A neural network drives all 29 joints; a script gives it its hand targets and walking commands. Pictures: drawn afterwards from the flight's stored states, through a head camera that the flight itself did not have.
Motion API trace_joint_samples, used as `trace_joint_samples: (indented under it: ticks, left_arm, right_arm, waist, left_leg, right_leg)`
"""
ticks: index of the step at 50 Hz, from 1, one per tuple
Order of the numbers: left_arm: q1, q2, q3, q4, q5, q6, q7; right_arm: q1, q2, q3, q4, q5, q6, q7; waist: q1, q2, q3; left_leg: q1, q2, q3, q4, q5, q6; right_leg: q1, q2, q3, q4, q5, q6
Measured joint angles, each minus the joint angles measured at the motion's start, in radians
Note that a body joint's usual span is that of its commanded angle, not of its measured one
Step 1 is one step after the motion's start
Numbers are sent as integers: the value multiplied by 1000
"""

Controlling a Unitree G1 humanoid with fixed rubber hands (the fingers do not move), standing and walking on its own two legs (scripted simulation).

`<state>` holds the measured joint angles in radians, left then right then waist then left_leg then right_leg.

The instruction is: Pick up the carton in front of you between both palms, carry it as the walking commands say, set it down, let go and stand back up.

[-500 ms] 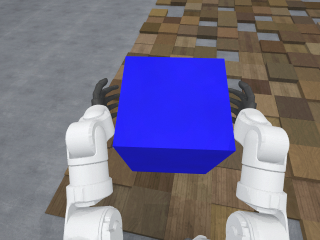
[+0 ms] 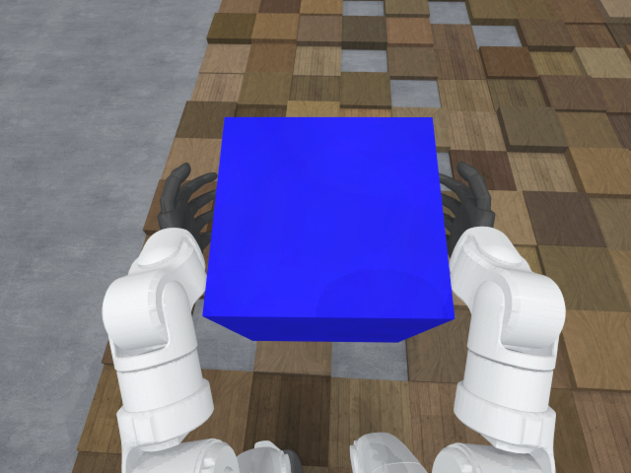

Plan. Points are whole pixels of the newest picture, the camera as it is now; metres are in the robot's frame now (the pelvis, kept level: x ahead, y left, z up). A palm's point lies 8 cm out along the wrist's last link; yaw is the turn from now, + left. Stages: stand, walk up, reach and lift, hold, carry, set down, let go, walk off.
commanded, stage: carry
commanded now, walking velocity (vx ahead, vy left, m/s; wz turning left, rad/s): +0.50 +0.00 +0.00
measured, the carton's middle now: (326, 249) +0.37 -0.03 +0.04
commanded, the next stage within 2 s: none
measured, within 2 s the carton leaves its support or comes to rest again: neither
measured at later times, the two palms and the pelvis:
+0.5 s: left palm (218, 55) +0.68 +0.11 +0.10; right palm (416, 37) +0.70 -0.20 +0.10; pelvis +0.34 -0.06 -0.03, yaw +0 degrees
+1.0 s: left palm out of the picture +1.04 +0.07 +0.14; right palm out of the picture +1.01 -0.23 +0.14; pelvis +0.67 -0.05 +0.01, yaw -1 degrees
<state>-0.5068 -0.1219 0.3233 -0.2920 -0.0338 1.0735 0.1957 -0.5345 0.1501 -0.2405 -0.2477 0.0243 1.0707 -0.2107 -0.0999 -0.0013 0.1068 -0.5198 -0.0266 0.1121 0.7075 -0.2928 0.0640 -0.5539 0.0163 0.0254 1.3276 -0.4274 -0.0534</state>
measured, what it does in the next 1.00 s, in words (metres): walks ahead: right foot 0.05 m lower, then left foot 0.04 m higher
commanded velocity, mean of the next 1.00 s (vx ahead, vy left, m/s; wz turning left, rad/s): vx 0.50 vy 0.00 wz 0.00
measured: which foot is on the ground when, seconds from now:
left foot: down 0.00-0.24, up 0.26-0.66, down 0.68-1.00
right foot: up 0.00-0.24, down 0.26-0.70, up 0.72-1.00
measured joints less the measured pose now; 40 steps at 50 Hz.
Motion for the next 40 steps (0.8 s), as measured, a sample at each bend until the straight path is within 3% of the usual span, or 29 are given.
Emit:
trace_joint_samples:
  ticks: [4,7,11,13,15,17,19,25,28,30,34,36,38,40]
  left_arm:
    - [-12,-25,9,-5,39,1,7]
    - [-28,-20,5,-11,58,3,14]
    - [-51,9,1,11,66,28,20]
    - [-80,27,-6,56,65,47,21]
    - [-105,27,-15,110,66,50,27]
    - [-122,23,-19,164,60,67,31]
    - [-115,10,-9,186,48,88,27]
    - [-76,-30,11,166,36,56,19]
    - [-57,-34,-3,144,25,17,14]
    - [-43,-34,-15,126,18,2,13]
    - [-27,-31,-30,97,15,-13,12]
    - [-29,0,-28,92,9,-14,12]
    - [-18,22,-18,87,-1,-14,13]
    - [-5,14,0,74,0,-12,12]
  right_arm:
    - [0,-15,-2,-6,20,7,-11]
    - [-29,-28,-5,0,34,13,-18]
    - [-77,-38,-3,47,27,32,-21]
    - [-98,-44,-13,77,14,52,-23]
    - [-127,-68,-19,124,-1,62,-32]
    - [-127,-72,-43,160,-19,75,-42]
    - [-119,-57,-70,181,-33,90,-43]
    - [-82,-8,-116,147,-63,62,-27]
    - [-52,-1,-108,105,-55,29,-29]
    - [-27,0,-97,78,-47,13,-30]
    - [-13,-11,-74,58,-35,-6,-25]
    - [-33,-6,-55,93,-41,-33,-20]
    - [-52,-2,-35,124,-42,-41,-16]
    - [-36,0,-19,114,-23,-33,-7]
  waist:
    - [-29,11,-20]
    - [-33,0,-48]
    - [-8,-23,-119]
    - [24,-47,-155]
    - [71,0,-173]
    - [104,2,-176]
    - [128,0,-167]
    - [164,6,-117]
    - [169,10,-97]
    - [166,8,-89]
    - [138,-2,-99]
    - [99,-40,-84]
    - [58,-31,-69]
    - [24,-14,-56]
  left_leg:
    - [140,12,-8,-118,-27,0]
    - [234,14,-13,-161,-73,-19]
    - [341,12,-15,-115,-203,-51]
    - [351,7,-19,37,-271,-60]
    - [272,38,-66,300,-271,-49]
    - [153,23,-101,523,-243,-33]
    - [43,23,-100,608,-184,-28]
    - [-232,65,-80,575,-80,-26]
    - [-296,77,-72,462,-55,-25]
    - [-287,75,-57,327,-3,-20]
    - [-163,32,11,-13,152,5]
    - [-124,2,40,-12,143,20]
    - [-93,-2,40,-4,91,27]
    - [-35,-1,30,-47,70,21]
  right_leg:
    - [-104,-20,-11,-278,68,3]
    - [-99,-35,-14,-579,258,9]
    - [-6,-41,-60,-861,528,2]
    - [83,-50,-93,-928,578,-1]
    - [78,-12,-120,-805,385,-18]
    - [89,4,-125,-737,207,-50]
    - [115,10,-130,-737,190,-55]
    - [216,21,-130,-782,123,-68]
    - [267,20,-127,-789,123,-63]
    - [306,11,-128,-790,174,-49]
    - [400,-9,-122,-764,90,-38]
    - [332,-38,-82,-528,86,-1]
    - [191,3,-16,-177,24,20]
    - [76,25,-2,-6,0,13]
